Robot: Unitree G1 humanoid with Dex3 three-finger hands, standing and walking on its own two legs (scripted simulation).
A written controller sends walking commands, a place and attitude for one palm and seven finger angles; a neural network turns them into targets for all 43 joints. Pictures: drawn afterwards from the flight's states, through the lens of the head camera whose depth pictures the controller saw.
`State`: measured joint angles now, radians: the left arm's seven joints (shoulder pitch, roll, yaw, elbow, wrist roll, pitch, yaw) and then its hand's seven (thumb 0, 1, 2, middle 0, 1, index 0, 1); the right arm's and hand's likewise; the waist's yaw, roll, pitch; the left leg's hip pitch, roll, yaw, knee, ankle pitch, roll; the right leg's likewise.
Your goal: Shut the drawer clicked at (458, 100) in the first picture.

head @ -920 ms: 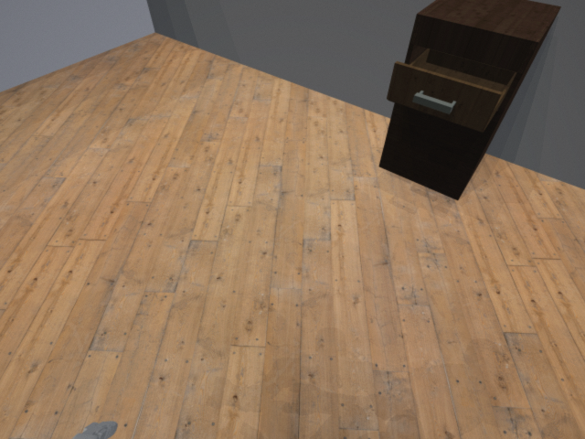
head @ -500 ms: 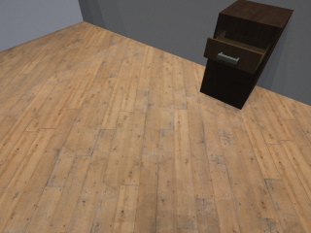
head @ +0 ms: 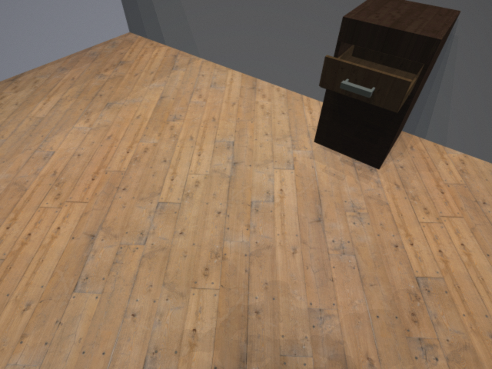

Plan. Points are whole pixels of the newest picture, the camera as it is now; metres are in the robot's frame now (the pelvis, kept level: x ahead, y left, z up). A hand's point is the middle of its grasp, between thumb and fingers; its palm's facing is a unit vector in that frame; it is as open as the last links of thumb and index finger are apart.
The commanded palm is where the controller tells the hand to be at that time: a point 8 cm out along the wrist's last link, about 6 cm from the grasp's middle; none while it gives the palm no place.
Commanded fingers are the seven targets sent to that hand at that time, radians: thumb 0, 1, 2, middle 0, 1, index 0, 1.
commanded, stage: look at it before walking up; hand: left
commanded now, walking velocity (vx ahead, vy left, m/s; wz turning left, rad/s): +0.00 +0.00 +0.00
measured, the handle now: (358, 86) +1.30 -0.43 -0.20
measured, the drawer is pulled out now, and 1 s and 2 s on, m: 0.19 0.19 0.19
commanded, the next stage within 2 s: walk to a spot facing it in 0.52 s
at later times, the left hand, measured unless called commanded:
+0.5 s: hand out of the picture +0.08 +0.25 -0.15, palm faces -0.03 -0.94 -0.34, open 7.4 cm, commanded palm none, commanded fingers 0.00 0.90 0.90 -0.20 -0.30 -0.20 -0.30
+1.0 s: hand out of the picture +0.07 +0.17 -0.19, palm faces -0.06 -0.97 -0.22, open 7.4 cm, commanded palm none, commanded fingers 0.00 0.90 0.90 -0.20 -0.30 -0.20 -0.30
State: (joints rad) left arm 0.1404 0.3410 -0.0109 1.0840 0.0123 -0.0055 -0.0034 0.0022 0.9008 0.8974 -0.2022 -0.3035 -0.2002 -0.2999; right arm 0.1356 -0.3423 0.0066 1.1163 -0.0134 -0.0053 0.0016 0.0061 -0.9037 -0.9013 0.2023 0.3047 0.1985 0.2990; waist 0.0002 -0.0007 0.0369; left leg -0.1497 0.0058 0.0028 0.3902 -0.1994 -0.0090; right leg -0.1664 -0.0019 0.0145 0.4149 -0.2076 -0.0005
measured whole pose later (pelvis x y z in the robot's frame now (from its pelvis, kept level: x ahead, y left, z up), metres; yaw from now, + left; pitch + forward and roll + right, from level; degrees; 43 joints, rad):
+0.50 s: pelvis +0.01 +0.00 +0.00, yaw +0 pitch -2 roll +0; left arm 0.14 0.34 -0.01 1.09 0.01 -0.01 0.00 0.00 0.90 0.90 -0.20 -0.30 -0.20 -0.30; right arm 0.11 -0.34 0.01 1.11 -0.01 -0.01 0.00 0.01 -0.90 -0.90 0.20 0.30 0.20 0.30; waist 0.00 0.00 0.04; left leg -0.14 0.01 0.00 0.37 -0.20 -0.01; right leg -0.15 0.00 0.01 0.40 -0.21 0.00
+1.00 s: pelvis +0.07 -0.02 -0.03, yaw -6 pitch +0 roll -1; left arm 0.37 0.20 0.03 1.04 0.03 -0.03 -0.03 0.00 0.90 0.90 -0.20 -0.30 -0.20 -0.30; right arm 0.31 -0.24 -0.02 1.08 -0.02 0.00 0.00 0.01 -0.90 -0.90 0.20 0.30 0.20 0.30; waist 0.02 0.03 0.01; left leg -0.26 0.09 0.07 0.85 -0.52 -0.02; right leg -0.23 0.06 0.02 0.67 -0.44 -0.04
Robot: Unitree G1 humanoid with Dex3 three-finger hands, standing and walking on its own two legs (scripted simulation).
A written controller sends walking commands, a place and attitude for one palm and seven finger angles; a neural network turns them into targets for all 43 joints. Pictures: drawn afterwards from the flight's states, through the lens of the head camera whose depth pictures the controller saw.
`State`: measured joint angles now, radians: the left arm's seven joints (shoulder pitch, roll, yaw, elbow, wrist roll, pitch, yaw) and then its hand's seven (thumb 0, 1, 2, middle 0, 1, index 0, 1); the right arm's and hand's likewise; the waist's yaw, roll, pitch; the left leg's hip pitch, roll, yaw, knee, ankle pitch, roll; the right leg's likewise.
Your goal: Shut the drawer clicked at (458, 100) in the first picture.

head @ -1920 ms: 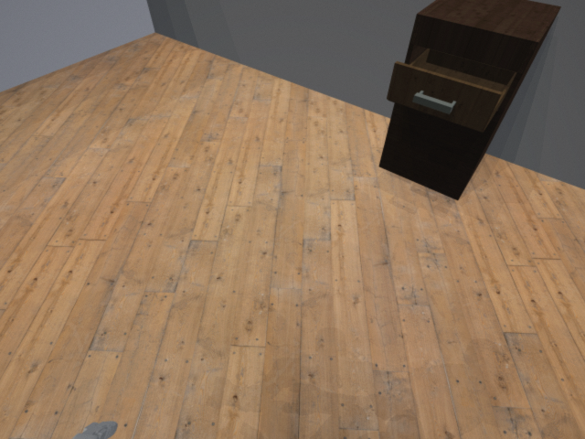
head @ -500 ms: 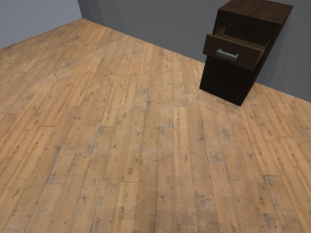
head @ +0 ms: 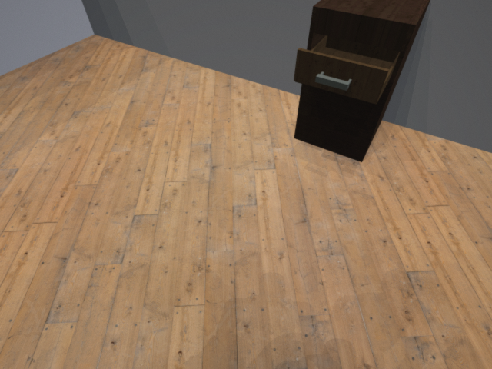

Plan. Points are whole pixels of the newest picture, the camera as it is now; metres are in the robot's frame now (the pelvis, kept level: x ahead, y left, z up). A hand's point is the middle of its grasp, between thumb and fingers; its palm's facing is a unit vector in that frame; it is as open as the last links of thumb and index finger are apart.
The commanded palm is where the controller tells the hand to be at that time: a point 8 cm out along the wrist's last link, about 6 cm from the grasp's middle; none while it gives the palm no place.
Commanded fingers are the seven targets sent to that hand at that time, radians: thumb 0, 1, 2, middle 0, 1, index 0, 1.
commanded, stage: walk to a spot facing it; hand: left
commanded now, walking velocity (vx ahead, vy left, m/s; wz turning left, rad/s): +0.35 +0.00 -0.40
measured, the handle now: (333, 79) +1.26 -0.27 -0.18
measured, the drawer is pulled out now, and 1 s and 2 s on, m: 0.19 0.19 0.19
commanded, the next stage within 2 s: take the last steps up to it in 1.16 s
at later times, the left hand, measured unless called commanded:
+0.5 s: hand (138, 311) +0.25 +0.25 -0.16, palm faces -0.15 -0.97 -0.21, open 7.4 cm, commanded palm none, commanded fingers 0.00 0.90 0.90 -0.20 -0.30 -0.20 -0.30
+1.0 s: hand (236, 198) +0.55 +0.08 -0.14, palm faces -0.42 -0.88 -0.21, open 7.2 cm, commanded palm none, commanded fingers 0.00 0.90 0.90 -0.20 -0.30 -0.20 -0.30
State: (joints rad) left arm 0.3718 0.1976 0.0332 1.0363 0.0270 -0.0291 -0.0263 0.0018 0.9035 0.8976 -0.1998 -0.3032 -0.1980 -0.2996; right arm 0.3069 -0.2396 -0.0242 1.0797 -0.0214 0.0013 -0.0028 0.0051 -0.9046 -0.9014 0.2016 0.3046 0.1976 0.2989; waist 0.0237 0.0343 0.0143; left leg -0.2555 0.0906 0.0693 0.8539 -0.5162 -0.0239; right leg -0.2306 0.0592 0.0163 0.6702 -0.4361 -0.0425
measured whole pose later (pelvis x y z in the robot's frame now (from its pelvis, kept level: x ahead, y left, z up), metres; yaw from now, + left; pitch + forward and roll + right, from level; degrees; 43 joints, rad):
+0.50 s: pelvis +0.19 +0.06 +0.02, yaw -14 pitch +0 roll +0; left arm 0.29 0.24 0.09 1.02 0.04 -0.01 -0.02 0.00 0.91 0.90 -0.20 -0.30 -0.19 -0.30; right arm 0.19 -0.14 -0.04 0.98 -0.02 -0.07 -0.02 -0.01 -0.92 -0.90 0.20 0.30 0.20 0.30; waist 0.04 -0.05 0.05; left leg -0.26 0.06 0.20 0.52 -0.26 0.04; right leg -0.51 -0.04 -0.04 1.23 -0.32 -0.03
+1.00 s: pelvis +0.38 -0.05 +0.02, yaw -26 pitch -1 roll +0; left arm 0.17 0.17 0.06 0.98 0.01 -0.06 0.00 -0.01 0.93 0.90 -0.20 -0.30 -0.20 -0.30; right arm 0.32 -0.17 -0.04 1.07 -0.03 -0.01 0.00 0.01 -0.91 -0.90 0.20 0.30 0.19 0.30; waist -0.05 0.02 0.07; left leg -0.49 0.16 0.08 1.17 -0.34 -0.04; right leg -0.25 0.03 -0.11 0.50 -0.24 -0.07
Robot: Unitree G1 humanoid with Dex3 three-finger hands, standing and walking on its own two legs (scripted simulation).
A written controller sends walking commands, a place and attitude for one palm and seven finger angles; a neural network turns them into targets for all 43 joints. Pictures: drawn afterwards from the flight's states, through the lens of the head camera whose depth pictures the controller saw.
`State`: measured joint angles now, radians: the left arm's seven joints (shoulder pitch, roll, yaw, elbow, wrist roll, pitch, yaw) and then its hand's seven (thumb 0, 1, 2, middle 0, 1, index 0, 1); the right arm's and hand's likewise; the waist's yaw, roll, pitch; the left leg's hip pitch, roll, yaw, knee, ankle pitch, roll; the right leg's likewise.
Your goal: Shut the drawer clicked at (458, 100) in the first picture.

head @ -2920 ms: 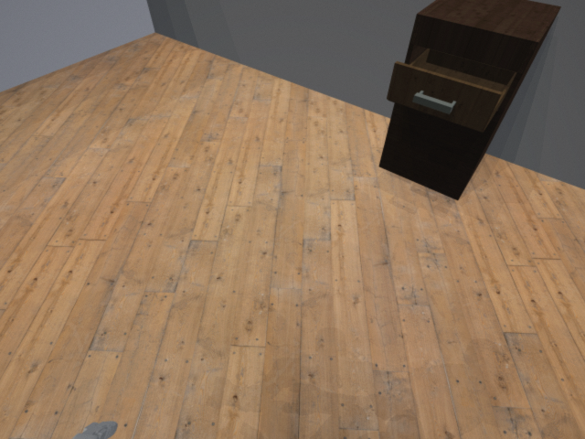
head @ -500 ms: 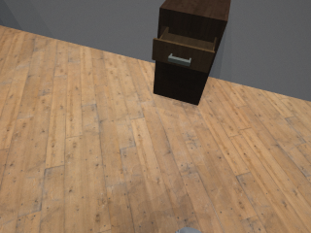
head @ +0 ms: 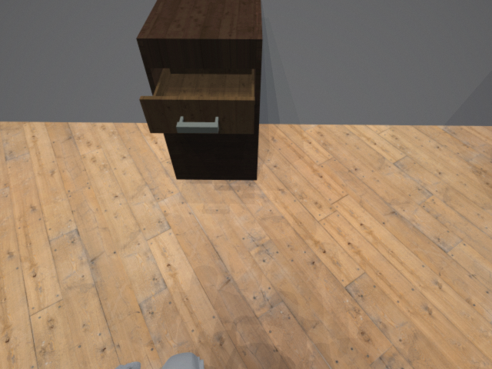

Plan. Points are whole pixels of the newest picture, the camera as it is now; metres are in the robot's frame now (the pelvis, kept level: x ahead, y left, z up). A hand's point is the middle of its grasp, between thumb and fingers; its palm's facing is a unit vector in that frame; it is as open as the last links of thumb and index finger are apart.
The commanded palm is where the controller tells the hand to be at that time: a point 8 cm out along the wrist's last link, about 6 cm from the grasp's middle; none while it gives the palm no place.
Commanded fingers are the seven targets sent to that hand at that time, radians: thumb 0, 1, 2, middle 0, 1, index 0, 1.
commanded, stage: walk to a spot facing it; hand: left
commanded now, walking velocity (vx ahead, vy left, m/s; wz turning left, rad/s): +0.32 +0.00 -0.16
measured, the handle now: (198, 123) +0.89 +0.18 -0.20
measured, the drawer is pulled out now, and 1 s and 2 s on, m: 0.19 0.19 0.19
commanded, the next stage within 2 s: take the last steps up to it in 0.16 s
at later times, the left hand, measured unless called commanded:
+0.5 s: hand (138, 327) +0.23 +0.22 -0.17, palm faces -0.05 -0.99 -0.14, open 7.4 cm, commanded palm none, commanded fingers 0.00 0.90 0.90 -0.20 -0.30 -0.20 -0.30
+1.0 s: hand (173, 273) +0.34 +0.17 -0.17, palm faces +0.03 -0.99 -0.17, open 7.3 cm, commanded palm none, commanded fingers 0.00 0.90 0.90 -0.20 -0.30 -0.20 -0.30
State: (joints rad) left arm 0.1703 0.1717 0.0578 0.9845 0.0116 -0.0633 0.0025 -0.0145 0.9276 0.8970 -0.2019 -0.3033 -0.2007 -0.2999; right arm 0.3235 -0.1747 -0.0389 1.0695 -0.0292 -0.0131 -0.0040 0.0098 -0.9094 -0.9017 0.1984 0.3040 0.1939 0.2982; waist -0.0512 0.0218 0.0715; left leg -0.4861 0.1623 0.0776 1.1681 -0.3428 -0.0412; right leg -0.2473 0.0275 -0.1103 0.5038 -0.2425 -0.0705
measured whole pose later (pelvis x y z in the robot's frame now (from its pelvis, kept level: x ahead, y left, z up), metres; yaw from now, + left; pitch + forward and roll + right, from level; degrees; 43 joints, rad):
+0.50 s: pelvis +0.19 +0.05 +0.01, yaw -6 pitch -1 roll -1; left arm 0.27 0.18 0.06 1.06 0.03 -0.01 -0.02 0.00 0.91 0.90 -0.20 -0.30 -0.19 -0.30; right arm 0.28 -0.16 -0.03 1.05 -0.03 -0.06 -0.02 0.00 -0.94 -0.90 0.20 0.30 0.20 0.30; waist 0.01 -0.03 0.03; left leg -0.16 0.06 0.20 0.41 -0.23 0.03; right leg -0.48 -0.09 -0.06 1.01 -0.30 0.00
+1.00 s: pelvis +0.35 +0.00 +0.00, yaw -2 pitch -1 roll -1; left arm 0.34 0.14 0.04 1.12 0.03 -0.07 0.01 0.00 0.92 0.90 -0.20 -0.30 -0.20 -0.30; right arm 0.23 -0.19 -0.06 1.05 -0.03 -0.01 0.01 0.01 -0.93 -0.90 0.20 0.30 0.19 0.30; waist 0.01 0.02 0.02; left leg -0.46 0.11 0.11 0.75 -0.27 0.01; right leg -0.07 -0.04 -0.21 0.39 -0.30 -0.01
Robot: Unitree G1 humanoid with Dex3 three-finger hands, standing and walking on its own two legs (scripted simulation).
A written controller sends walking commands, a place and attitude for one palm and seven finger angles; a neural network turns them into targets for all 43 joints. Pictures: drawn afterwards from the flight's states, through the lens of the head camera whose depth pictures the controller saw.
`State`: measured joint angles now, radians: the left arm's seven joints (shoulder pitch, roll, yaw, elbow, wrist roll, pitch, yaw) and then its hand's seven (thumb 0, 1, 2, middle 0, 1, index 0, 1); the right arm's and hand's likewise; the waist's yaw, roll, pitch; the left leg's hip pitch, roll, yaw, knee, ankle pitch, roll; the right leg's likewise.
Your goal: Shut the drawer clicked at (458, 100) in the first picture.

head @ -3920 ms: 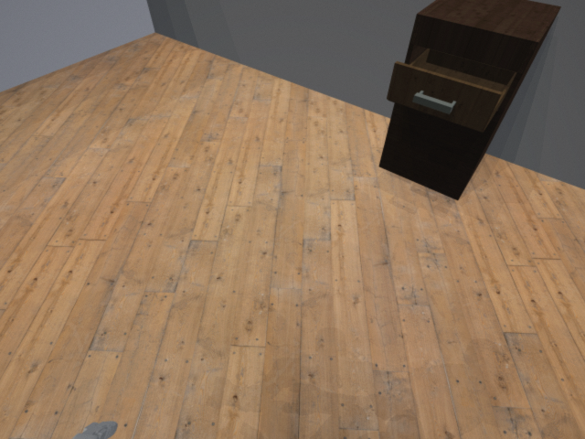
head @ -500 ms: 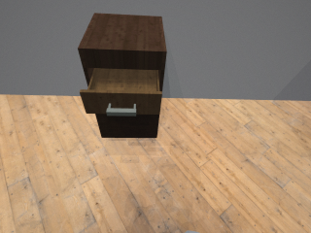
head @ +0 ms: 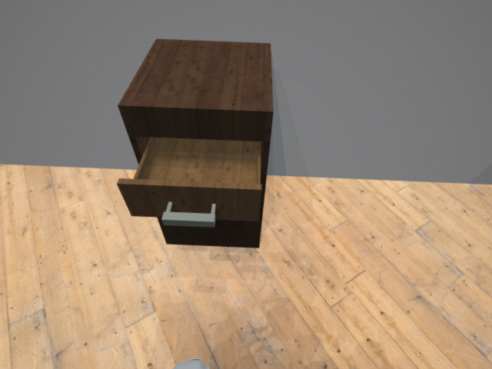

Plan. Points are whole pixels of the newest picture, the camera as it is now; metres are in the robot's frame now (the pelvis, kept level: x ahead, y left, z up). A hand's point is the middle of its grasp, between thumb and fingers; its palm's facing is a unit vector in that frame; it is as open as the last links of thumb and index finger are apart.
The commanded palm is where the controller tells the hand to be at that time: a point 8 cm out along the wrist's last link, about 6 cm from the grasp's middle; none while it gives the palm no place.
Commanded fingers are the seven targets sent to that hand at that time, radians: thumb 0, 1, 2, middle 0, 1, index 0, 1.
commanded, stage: take the last steps up to it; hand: left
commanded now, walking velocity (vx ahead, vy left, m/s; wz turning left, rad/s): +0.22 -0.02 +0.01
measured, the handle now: (190, 212) +0.54 +0.19 -0.20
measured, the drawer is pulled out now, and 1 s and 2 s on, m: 0.19 0.19 0.19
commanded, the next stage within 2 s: come to a stop and stand still in 0.18 s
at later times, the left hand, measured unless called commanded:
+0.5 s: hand (163, 357) +0.18 +0.17 -0.17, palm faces +0.01 -0.97 -0.26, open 7.3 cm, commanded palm none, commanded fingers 0.00 0.90 0.90 -0.20 -0.30 -0.20 -0.30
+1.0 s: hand out of the picture +0.11 +0.21 -0.18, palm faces +0.08 -0.97 -0.21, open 7.4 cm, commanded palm none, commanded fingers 0.00 0.90 0.90 -0.20 -0.30 -0.20 -0.30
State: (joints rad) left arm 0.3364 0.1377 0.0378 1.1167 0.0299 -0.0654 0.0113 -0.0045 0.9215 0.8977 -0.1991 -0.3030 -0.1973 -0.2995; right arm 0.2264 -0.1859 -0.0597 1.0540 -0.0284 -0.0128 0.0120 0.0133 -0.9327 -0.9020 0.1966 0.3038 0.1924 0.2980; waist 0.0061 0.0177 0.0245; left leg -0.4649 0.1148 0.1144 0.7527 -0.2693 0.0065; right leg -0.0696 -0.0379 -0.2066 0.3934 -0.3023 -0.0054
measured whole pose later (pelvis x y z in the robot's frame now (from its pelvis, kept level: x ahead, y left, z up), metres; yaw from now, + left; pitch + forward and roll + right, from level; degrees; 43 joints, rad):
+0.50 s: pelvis +0.13 -0.01 -0.01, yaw -1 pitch -2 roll +2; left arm 0.23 0.16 0.03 1.09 0.02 -0.02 0.03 0.01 0.93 0.90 -0.20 -0.30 -0.19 -0.30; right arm 0.27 -0.14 -0.02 1.12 -0.01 0.01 -0.02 0.00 -0.92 -0.90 0.20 0.30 0.20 0.30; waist -0.01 0.02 0.04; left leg -0.17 0.06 0.16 0.53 -0.33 -0.02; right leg -0.31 -0.06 -0.09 0.59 -0.24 -0.03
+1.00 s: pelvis +0.08 +0.02 +0.00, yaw +0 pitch -1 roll +1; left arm 0.22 0.19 0.05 1.06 0.02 0.05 0.03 0.00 0.91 0.90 -0.20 -0.30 -0.20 -0.30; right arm 0.23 -0.15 -0.01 1.05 -0.02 0.03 -0.03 0.00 -0.91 -0.90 0.20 0.30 0.19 0.30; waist 0.03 -0.04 0.02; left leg -0.19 0.00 0.06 0.44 -0.22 0.02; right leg -0.37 -0.03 -0.01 0.83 -0.38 0.01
